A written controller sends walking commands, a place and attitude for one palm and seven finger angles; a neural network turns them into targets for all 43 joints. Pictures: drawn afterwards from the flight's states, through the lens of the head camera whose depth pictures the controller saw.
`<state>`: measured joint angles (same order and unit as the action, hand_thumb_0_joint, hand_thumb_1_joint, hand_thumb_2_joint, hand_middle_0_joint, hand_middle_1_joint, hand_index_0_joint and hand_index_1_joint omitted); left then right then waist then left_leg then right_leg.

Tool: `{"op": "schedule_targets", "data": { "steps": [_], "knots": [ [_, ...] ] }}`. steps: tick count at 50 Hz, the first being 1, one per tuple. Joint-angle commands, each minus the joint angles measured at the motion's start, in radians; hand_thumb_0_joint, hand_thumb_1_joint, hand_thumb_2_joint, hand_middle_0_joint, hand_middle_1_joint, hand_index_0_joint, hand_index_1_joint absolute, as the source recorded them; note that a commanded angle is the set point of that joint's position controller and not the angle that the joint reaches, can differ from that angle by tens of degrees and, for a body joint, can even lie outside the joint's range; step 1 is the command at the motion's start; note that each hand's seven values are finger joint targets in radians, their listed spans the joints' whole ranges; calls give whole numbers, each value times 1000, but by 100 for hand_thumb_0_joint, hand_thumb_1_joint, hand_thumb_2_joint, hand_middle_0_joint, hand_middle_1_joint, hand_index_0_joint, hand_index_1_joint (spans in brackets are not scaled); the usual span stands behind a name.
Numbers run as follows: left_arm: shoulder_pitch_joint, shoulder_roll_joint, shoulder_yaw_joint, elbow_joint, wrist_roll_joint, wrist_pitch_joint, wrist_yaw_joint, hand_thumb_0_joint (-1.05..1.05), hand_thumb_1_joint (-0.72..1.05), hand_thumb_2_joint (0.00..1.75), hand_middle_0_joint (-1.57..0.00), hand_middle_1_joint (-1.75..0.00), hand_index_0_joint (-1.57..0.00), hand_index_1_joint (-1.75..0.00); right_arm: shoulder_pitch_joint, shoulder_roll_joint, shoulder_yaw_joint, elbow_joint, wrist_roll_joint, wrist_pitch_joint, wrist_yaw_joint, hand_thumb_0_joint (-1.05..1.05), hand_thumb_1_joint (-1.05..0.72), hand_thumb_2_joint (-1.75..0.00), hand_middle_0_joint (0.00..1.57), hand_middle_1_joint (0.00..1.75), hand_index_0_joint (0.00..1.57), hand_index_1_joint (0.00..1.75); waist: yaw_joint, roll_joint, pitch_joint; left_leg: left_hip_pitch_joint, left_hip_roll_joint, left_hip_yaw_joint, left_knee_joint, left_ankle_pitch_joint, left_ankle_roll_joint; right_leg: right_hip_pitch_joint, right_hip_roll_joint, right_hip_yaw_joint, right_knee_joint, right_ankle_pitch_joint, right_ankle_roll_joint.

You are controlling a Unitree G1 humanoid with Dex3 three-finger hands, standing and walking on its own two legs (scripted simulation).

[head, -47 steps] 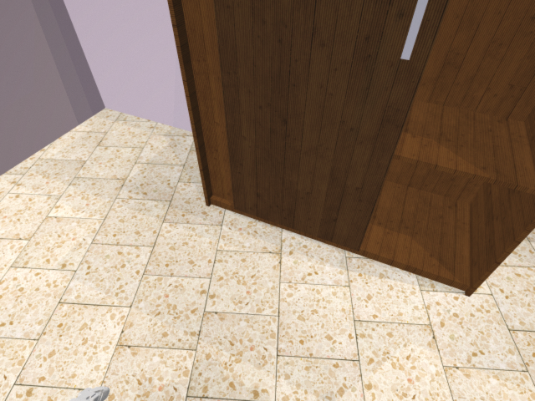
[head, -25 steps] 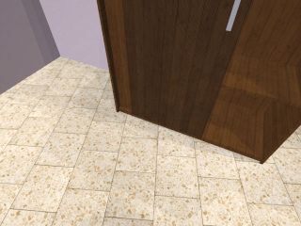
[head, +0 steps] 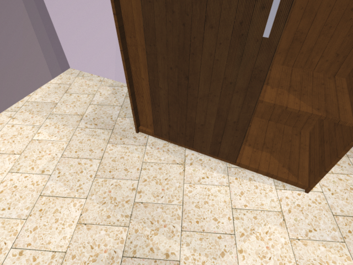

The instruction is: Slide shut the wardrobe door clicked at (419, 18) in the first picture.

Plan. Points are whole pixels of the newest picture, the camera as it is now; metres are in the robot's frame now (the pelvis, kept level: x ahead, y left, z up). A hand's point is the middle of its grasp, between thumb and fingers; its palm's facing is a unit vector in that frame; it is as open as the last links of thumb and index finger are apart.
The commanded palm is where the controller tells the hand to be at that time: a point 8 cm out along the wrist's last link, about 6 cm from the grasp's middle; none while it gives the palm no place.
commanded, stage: look at it before walking up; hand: left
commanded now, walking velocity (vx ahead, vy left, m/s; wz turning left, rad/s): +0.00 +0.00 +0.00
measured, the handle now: out of the picture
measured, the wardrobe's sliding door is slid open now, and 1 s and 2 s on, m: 0.46 0.46 0.46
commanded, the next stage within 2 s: walk to a spot facing it in 0.50 s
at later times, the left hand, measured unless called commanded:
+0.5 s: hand out of the picture +0.08 +0.24 -0.15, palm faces -0.01 -0.94 -0.34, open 7.4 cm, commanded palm none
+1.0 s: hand out of the picture +0.07 +0.19 -0.18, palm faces -0.14 -0.95 -0.27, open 7.4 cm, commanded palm none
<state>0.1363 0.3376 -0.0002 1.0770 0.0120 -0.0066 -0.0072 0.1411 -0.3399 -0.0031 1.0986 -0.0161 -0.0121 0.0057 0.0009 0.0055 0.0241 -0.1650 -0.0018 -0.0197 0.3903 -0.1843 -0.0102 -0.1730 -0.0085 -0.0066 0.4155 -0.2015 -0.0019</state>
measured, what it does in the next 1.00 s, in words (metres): stands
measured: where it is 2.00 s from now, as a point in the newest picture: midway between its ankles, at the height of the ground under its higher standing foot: outside the picture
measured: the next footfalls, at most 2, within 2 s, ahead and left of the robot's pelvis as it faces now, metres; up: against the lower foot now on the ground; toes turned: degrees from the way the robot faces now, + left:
left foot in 1.60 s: +0.14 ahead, +0.08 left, +0.00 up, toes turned -28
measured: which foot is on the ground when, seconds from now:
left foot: down 0.00-1.00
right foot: down 0.00-1.00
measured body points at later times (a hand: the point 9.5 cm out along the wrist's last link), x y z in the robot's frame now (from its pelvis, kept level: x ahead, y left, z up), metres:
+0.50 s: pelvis +0.01 -0.01 +0.00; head +0.01 -0.01 +0.45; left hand +0.08 +0.29 -0.13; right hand +0.09 -0.30 -0.13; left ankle +0.02 +0.13 -0.74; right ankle +0.02 -0.12 -0.74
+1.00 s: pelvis -0.01 -0.02 -0.02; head +0.01 -0.04 +0.43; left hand +0.08 +0.24 -0.16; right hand +0.02 -0.28 -0.17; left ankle +0.02 +0.13 -0.74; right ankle +0.00 -0.10 -0.74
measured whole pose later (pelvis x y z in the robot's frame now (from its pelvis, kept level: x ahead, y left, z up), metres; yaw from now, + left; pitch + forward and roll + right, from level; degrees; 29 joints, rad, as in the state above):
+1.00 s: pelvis -0.01 -0.02 -0.02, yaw -11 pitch -2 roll +3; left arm 0.22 0.24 0.04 0.96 0.02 0.06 -0.03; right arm 0.16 -0.23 -0.04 0.99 -0.02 0.03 -0.01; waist 0.03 -0.02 0.09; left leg -0.24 0.07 0.15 0.60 -0.31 -0.04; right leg -0.35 0.02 0.02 0.76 -0.38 0.00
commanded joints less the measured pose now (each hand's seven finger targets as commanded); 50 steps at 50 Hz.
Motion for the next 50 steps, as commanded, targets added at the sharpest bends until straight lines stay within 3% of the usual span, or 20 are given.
{"op": "schedule_targets", "data": {
  "steps": [1,15,22,32,35,39,41,44,46,47,48,49,50],
  "knots": [
    [-46,212,41,-67,1,-19,18,0,90,90,-20,-30,-20,-30,-49,-208,-38,-65,6,-25,-16,0,-90,-90,20,30,20,30,0,-5,-33,-18,110,-93,-83,48,33,8,-107,110,-89,31,-28],
    [-44,215,42,-70,1,-24,17,0,90,90,-20,-30,-20,-30,-58,-204,-35,-64,7,-24,-17,0,-90,-90,20,30,20,30,-1,-15,-62,20,110,-82,-70,103,29,32,-117,114,-101,97,-33],
    [-45,216,41,-63,-1,-21,16,0,90,90,-20,-30,-20,-30,-61,-207,-33,-59,6,-21,-18,0,-90,-90,20,30,20,30,-1,-6,-40,18,109,-83,-82,76,26,20,-112,118,-115,58,-32],
    [-43,213,45,-65,0,-18,15,0,90,90,-20,-30,-20,-30,-53,-205,-37,-58,6,-22,-23,0,-90,-90,20,30,20,30,-2,-8,-47,48,121,-62,-65,105,24,12,-107,129,-102,133,-36],
    [14,108,33,-67,0,14,21,0,90,90,-20,-30,-20,-30,16,-85,-22,-58,5,-2,-29,0,-90,-90,20,30,20,30,-7,-21,-48,39,125,-9,-6,111,3,-25,-104,146,-40,210,-25],
    [36,113,50,-115,5,36,15,0,90,90,-20,-30,-20,-30,38,-98,-45,-104,4,15,-38,0,-90,-90,20,30,20,30,-10,-14,-31,22,151,9,35,66,11,-107,-79,166,38,213,-28],
    [41,103,56,-140,6,42,10,0,90,90,-20,-30,-20,-30,33,-106,-56,-130,3,18,-40,0,-90,-90,20,30,20,30,-9,18,-24,8,176,-6,28,14,24,-155,-52,166,85,168,-25],
    [64,75,63,-168,7,46,2,0,90,90,-20,-30,-20,-30,17,-121,-74,-163,3,19,-40,0,-90,-90,20,30,20,30,2,98,-26,-20,256,-46,-7,-8,67,-192,-1,109,231,94,-9],
    [92,42,69,-180,7,53,-5,0,90,90,-20,-30,-20,-30,-11,-127,-84,-184,2,14,-39,0,-90,-90,20,30,20,30,21,181,-26,-59,343,-75,-44,63,129,-190,21,32,403,-165,11],
    [107,27,73,-185,7,55,-6,0,90,90,-20,-30,-20,-30,-25,-120,-87,-194,0,13,-37,0,-90,-90,20,30,20,30,27,196,-33,-62,361,-59,-37,111,148,-187,9,13,440,-241,17],
    [125,25,77,-190,7,55,-7,0,90,90,-20,-30,-20,-30,-38,-116,-90,-206,1,12,-37,0,-90,-90,20,30,20,30,36,200,-38,-80,372,-44,-8,140,152,-163,-13,20,434,-256,14],
    [156,20,82,-188,8,51,-10,0,90,90,-20,-30,-20,-30,-57,-107,-92,-215,-2,14,-38,0,-90,-90,20,30,20,30,57,169,-39,-110,357,-1,65,158,130,-106,-24,20,363,-223,8],
    [211,25,89,-175,10,43,-10,0,90,90,-20,-30,-20,-30,-70,-98,-93,-220,-2,19,-37,0,-90,-90,20,30,20,30,87,104,-34,-171,302,67,206,108,77,-24,-28,27,213,-91,1]
  ]
}}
